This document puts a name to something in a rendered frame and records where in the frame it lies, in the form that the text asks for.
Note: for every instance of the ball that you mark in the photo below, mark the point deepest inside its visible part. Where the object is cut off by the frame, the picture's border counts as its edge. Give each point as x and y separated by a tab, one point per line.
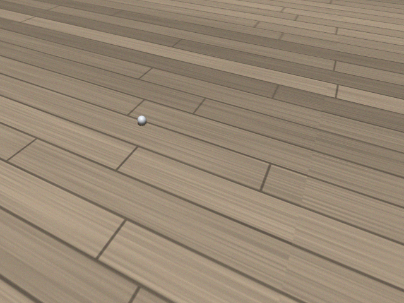
141	119

